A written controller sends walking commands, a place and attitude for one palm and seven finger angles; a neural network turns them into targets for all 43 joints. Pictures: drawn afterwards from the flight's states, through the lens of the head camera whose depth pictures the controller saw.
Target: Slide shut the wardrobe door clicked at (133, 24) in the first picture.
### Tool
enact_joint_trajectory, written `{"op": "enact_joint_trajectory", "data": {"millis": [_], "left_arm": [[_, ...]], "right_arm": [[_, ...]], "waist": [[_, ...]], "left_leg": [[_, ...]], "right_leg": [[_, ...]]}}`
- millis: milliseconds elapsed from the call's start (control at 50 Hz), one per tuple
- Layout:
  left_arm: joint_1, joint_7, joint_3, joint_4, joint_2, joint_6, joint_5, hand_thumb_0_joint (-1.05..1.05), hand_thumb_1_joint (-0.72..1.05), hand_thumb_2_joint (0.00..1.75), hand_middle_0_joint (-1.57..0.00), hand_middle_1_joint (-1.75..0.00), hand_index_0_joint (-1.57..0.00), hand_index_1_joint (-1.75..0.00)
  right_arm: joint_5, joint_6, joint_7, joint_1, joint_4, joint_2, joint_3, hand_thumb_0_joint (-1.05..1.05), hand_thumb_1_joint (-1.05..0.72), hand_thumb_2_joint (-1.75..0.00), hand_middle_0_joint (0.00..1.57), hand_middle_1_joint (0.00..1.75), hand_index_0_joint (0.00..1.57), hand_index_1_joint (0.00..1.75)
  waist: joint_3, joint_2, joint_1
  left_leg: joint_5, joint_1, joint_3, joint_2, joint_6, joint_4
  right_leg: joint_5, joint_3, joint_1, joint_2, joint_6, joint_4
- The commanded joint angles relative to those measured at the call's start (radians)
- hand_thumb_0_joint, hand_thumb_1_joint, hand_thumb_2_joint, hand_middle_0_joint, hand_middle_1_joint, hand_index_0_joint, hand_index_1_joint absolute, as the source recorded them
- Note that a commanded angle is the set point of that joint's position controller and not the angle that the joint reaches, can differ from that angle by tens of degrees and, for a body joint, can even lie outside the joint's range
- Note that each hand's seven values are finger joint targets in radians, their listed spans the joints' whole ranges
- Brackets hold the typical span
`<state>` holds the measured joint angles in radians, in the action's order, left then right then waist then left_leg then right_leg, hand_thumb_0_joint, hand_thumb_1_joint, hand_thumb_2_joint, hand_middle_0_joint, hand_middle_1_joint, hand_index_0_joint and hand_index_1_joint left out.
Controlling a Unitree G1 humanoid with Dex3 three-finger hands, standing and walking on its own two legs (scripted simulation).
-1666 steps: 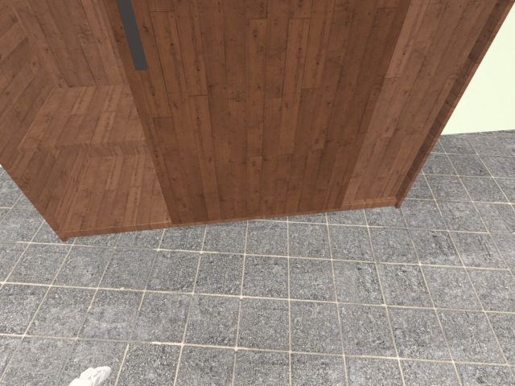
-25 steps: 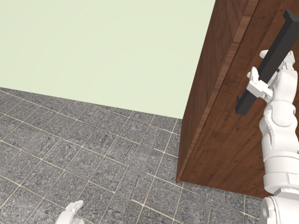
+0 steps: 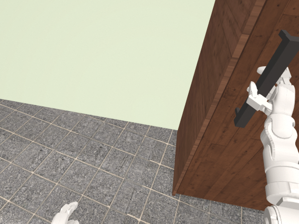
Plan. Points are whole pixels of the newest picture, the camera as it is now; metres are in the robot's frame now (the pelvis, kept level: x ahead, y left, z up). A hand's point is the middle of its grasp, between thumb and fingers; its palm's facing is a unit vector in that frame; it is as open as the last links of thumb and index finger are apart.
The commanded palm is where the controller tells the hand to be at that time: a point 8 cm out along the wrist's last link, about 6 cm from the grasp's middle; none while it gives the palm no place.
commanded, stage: stop walking and hold the door there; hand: right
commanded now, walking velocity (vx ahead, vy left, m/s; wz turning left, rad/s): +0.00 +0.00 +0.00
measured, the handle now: (258, 84) +0.44 -0.25 +0.20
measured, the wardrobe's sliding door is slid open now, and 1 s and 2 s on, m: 0.00 0.00 0.00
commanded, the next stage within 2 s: loosen the grip on the handle in 0.04 s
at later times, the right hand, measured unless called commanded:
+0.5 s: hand (256, 99) +0.40 -0.23 +0.19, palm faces +0.36 +0.92 -0.17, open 12.5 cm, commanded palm +0.36 -0.26 +0.20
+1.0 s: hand (259, 99) +0.40 -0.25 +0.18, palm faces +0.31 +0.93 -0.18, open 14.7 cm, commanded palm +0.36 -0.30 +0.18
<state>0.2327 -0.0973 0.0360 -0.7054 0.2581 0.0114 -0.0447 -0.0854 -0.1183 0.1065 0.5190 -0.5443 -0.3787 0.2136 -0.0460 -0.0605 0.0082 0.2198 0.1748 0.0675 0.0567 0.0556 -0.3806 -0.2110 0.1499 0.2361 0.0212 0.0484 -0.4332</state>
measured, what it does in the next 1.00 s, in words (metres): stands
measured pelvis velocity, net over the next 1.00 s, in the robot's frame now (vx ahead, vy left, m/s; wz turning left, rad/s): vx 0.00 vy -0.01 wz -0.03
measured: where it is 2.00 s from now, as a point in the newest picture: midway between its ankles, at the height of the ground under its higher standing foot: outside the picture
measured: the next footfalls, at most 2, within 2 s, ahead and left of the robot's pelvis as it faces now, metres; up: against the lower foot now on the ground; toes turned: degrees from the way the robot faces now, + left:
none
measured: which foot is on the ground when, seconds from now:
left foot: down 0.00-1.00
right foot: down 0.00-1.00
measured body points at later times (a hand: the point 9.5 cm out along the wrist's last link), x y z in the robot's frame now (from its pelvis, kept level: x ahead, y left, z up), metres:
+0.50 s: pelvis -0.03 +0.01 -0.01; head -0.02 +0.00 +0.44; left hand +0.10 +0.26 -0.10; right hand +0.37 -0.28 +0.20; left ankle -0.01 +0.08 -0.74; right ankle +0.02 -0.08 -0.74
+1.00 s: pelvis +0.00 -0.01 -0.01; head +0.01 -0.01 +0.44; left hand +0.14 +0.24 -0.11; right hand +0.38 -0.30 +0.19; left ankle -0.01 +0.08 -0.74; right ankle +0.02 -0.08 -0.74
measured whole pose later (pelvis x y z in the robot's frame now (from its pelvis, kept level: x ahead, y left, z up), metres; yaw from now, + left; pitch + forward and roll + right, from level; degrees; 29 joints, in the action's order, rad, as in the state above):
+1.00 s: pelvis +0.00 -0.01 -0.01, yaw -2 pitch +3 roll +0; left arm 0.25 -0.07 0.03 -0.68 0.25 -0.08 -0.04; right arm -0.04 -0.08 0.03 0.56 -0.50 -0.40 0.26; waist -0.04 -0.01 0.02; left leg 0.28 0.27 0.09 0.03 0.05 -0.50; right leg -0.24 0.13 0.33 0.00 0.06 -0.51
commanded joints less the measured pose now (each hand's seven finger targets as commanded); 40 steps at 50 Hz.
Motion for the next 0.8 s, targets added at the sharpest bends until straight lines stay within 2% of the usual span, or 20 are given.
{"op": "enact_joint_trajectory", "data": {"millis": [0, 100, 120, 140, 160, 180, 200, 220, 240, 300, 360, 400, 480, 500, 520, 540, 560, 600, 660, 780], "left_arm": [[-0.058, -0.015, -0.049, 0.127, 0.129, -0.036, 0.002, 0.00, 0.90, 0.90, -0.20, -0.30, -0.20, -0.30], [-0.067, -0.017, -0.046, 0.132, 0.122, -0.029, 0.002, 0.00, 0.90, 0.90, -0.20, -0.30, -0.20, -0.30], [-0.016, 0.030, -0.125, 0.148, 0.140, -0.081, 0.007, 0.00, 0.90, 0.90, -0.20, -0.30, -0.20, -0.30], [-0.100, 0.037, -0.085, 0.141, 0.147, -0.149, 0.052, 0.00, 0.90, 0.90, -0.20, -0.30, -0.20, -0.30], [-0.023, 0.029, -0.109, 0.138, 0.159, -0.159, 0.001, 0.00, 0.90, 0.90, -0.20, -0.30, -0.20, -0.30], [0.002, 0.036, -0.096, 0.125, 0.135, -0.150, -0.012, 0.00, 0.90, 0.90, -0.20, -0.30, -0.20, -0.30], [-0.024, 0.036, -0.097, 0.122, 0.164, -0.149, -0.004, 0.00, 0.90, 0.90, -0.20, -0.30, -0.20, -0.30], [-0.051, 0.027, -0.086, 0.136, 0.154, -0.155, 0.010, 0.00, 0.90, 0.90, -0.20, -0.30, -0.20, -0.30], [-0.064, 0.025, -0.071, 0.141, 0.136, -0.160, 0.014, 0.00, 0.90, 0.90, -0.20, -0.30, -0.20, -0.30], [-0.045, 0.047, -0.068, 0.148, 0.127, -0.172, 0.010, 0.00, 0.90, 0.90, -0.20, -0.30, -0.20, -0.30], [-0.052, 0.036, -0.068, 0.139, 0.138, -0.181, 0.002, 0.00, 0.90, 0.90, -0.20, -0.30, -0.20, -0.30], [-0.051, 0.034, -0.065, 0.132, 0.138, -0.193, -0.002, 0.00, 0.90, 0.90, -0.20, -0.30, -0.20, -0.30], [-0.037, 0.032, -0.063, 0.111, 0.140, -0.202, -0.001, 0.00, 0.90, 0.90, -0.20, -0.30, -0.20, -0.30], [-0.037, 0.033, -0.062, 0.114, 0.133, -0.206, -0.001, 0.00, 0.90, 0.90, -0.20, -0.30, -0.20, -0.30], [0.006, 0.026, -0.072, 0.082, 0.154, -0.191, 0.006, 0.00, 0.90, 0.90, -0.20, -0.30, -0.20, -0.30], [-0.020, 0.028, -0.052, 0.122, 0.149, -0.183, 0.006, 0.00, 0.90, 0.90, -0.20, -0.30, -0.20, -0.30], [-0.016, 0.024, -0.057, 0.115, 0.150, -0.175, 0.003, 0.00, 0.90, 0.90, -0.20, -0.30, -0.20, -0.30], [-0.023, 0.023, -0.058, 0.128, 0.143, -0.180, 0.001, 0.00, 0.90, 0.90, -0.20, -0.30, -0.20, -0.30], [-0.007, 0.024, -0.068, 0.133, 0.143, -0.183, 0.008, 0.00, 0.90, 0.90, -0.20, -0.30, -0.20, -0.30], [0.005, 0.033, -0.073, 0.131, 0.141, -0.170, 0.012, 0.00, 0.90, 0.90, -0.20, -0.30, -0.20, -0.30]], "right_arm": [[0.027, -0.038, -0.005, 0.289, 0.148, -0.192, 0.023, 0.00, -0.90, -0.90, 0.45, 1.40, 0.45, 1.40], [0.027, -0.038, -0.006, 0.274, 0.165, -0.181, 0.016, 0.00, -0.90, -0.90, 0.45, 1.40, 0.45, 1.40], [0.161, -0.036, -0.025, 1.146, 0.314, -0.809, 0.437, 0.00, -0.90, -0.90, 0.45, 1.40, 0.45, 1.40], [0.135, 0.079, -0.110, 0.869, -0.127, -0.292, 0.108, 0.00, -0.78, -0.84, 0.45, 1.40, 0.45, 1.40], [0.069, 0.071, -0.114, 0.791, 0.079, -0.288, 0.144, 0.00, -0.66, -0.78, 0.45, 1.40, 0.45, 1.40], [0.071, 0.086, -0.140, 0.563, -0.002, -0.107, 0.066, 0.00, -0.54, -0.73, 0.45, 1.40, 0.45, 1.40], [0.028, 0.048, -0.143, 0.568, 0.108, -0.220, 0.180, 0.00, -0.42, -0.67, 0.45, 1.40, 0.45, 1.40], [0.029, 0.033, -0.118, 0.582, 0.163, -0.315, 0.229, 0.00, -0.30, -0.61, 0.45, 1.40, 0.45, 1.40], [0.048, 0.022, -0.089, 0.603, 0.153, -0.290, 0.180, 0.00, -0.17, -0.55, 0.45, 1.40, 0.45, 1.40], [0.100, -0.033, -0.031, 0.647, 0.205, -0.161, 0.007, 0.00, 0.19, -0.37, 0.45, 1.40, 0.45, 1.40], [0.091, -0.076, -0.010, 0.689, 0.171, -0.184, 0.005, 0.00, 0.55, -0.20, 0.42, 1.37, 0.42, 1.37], [0.077, -0.103, -0.017, 0.729, 0.170, -0.180, -0.013, 0.00, 0.55, -0.20, 0.40, 1.33, 0.40, 1.33], [0.094, -0.117, -0.017, 0.750, 0.146, -0.225, -0.001, 0.00, 0.55, -0.20, 0.34, 1.27, 0.34, 1.27], [0.097, -0.117, -0.016, 0.763, 0.173, -0.184, -0.042, 0.00, 0.55, -0.20, 0.33, 1.25, 0.33, 1.25], [0.117, -0.099, -0.010, 0.577, -0.009, -0.378, 0.151, 0.00, 0.55, -0.20, 0.32, 1.23, 0.32, 1.23], [0.099, -0.099, -0.028, 0.569, 0.064, -0.304, 0.073, 0.00, 0.55, -0.20, 0.30, 1.22, 0.30, 1.22], [0.084, -0.086, -0.028, 0.546, 0.042, -0.326, 0.115, 0.00, 0.55, -0.20, 0.29, 1.20, 0.29, 1.20], [0.048, -0.088, -0.045, 0.588, 0.117, -0.271, 0.079, 0.00, 0.55, -0.20, 0.26, 1.17, 0.26, 1.17], [0.023, -0.103, -0.049, 0.566, 0.237, -0.250, 0.087, 0.00, 0.55, -0.20, 0.25, 1.15, 0.25, 1.15], [0.027, -0.069, -0.028, 0.440, 0.347, -0.240, 0.114, 0.00, 0.55, -0.20, 0.25, 1.15, 0.25, 1.15]], "waist": [[-0.183, 0.092, 0.010], [-0.178, 0.085, 0.010], [0.049, 0.363, -0.027], [-0.294, 0.273, 0.077], [-0.398, 0.128, 0.021], [-0.381, 0.054, 0.008], [-0.419, -0.132, -0.034], [-0.387, -0.147, -0.043], [-0.316, -0.144, -0.030], [-0.246, 0.003, 0.028], [-0.224, 0.092, 0.051], [-0.227, 0.084, 0.052], [-0.227, -0.007, 0.049], [-0.235, -0.042, 0.053], [-0.179, 0.031, 0.019], [-0.184, -0.004, 0.016], [-0.195, 0.041, 0.010], [-0.223, 0.048, 0.016], [-0.330, 0.013, 0.006], [-0.326, 0.027, -0.007]], "left_leg": [[-0.273, 0.019, -0.150, -0.172, -0.055, 0.060], [-0.278, 0.021, -0.148, -0.171, -0.062, 0.067], [-0.427, 0.215, -0.150, -0.092, -0.167, 0.140], [-0.694, -0.045, -0.053, -0.067, -0.019, -0.121], [-0.559, -0.029, -0.025, -0.068, -0.002, -0.127], [-0.393, 0.084, -0.010, -0.052, -0.012, -0.107], [-0.260, 0.117, -0.041, -0.054, -0.011, -0.053], [-0.200, 0.086, -0.055, -0.060, -0.008, -0.032], [-0.158, 0.081, -0.065, -0.066, -0.010, -0.015], [-0.008, 0.161, -0.059, -0.062, -0.024, 0.000], [0.109, 0.173, -0.078, -0.063, -0.033, 0.010], [0.136, 0.168, -0.094, -0.066, -0.034, 0.012], [0.109, 0.165, -0.103, -0.072, -0.026, 0.007], [0.097, 0.174, -0.099, -0.073, -0.024, 0.001], [0.114, 0.154, -0.099, -0.074, -0.023, 0.009], [0.092, 0.123, -0.104, -0.081, -0.025, 0.007], [0.078, 0.097, -0.108, -0.082, -0.024, 0.012], [0.008, 0.084, -0.105, -0.079, -0.028, 0.006], [-0.155, 0.065, -0.075, -0.061, -0.021, -0.044], [-0.286, 0.070, -0.058, -0.053, -0.026, -0.070]], "right_leg": [[0.229, -0.150, -0.164, 0.130, 0.002, 0.017], [0.226, -0.144, -0.166, 0.128, 0.004, 0.018], [0.165, -0.005, -0.135, 0.114, 0.023, 0.008], [0.482, -0.085, -0.052, -0.009, 0.026, 0.040], [0.570, -0.103, -0.183, 0.010, -0.017, -0.007], [0.627, -0.126, -0.250, 0.021, -0.051, -0.034], [0.513, -0.132, -0.344, 0.014, -0.058, -0.027], [0.361, -0.124, -0.301, 0.007, -0.044, -0.018], [0.247, -0.107, -0.226, -0.004, -0.024, -0.013], [0.052, -0.138, -0.153, 0.013, 0.003, 0.010], [-0.116, -0.163, -0.109, 0.016, 0.008, 0.034], [-0.140, -0.162, -0.102, 0.014, 0.008, 0.027], [-0.116, -0.158, -0.092, 0.008, 0.010, 0.009], [-0.109, -0.159, -0.112, 0.009, 0.008, 0.007], [-0.108, -0.158, -0.041, 0.014, 0.008, 0.001], [-0.075, -0.141, -0.019, 0.001, 0.011, 0.002], [-0.053, -0.141, -0.011, 0.002, 0.011, -0.006], [0.021, -0.135, -0.044, 0.008, 0.013, -0.015], [0.195, -0.146, -0.143, 0.016, 0.008, -0.033], [0.355, -0.140, -0.187, 0.020, -0.001, -0.053]]}}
